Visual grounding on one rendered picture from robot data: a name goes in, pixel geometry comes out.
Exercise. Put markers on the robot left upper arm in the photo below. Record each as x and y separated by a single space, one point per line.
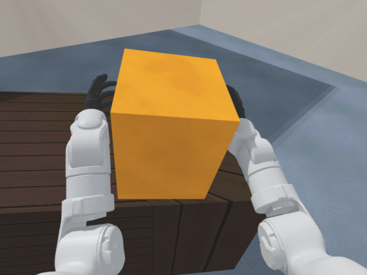
90 250

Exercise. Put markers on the robot right hand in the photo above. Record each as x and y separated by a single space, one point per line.
237 102

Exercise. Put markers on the robot left hand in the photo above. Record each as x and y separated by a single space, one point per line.
95 96

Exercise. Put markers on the robot right upper arm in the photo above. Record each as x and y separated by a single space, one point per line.
292 243

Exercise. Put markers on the robot left forearm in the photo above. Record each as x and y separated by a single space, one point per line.
88 170

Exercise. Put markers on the pedestal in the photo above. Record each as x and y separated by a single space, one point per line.
160 236

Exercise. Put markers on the carton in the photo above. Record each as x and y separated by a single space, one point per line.
172 121

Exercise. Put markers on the robot right forearm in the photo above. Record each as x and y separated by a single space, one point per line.
271 193

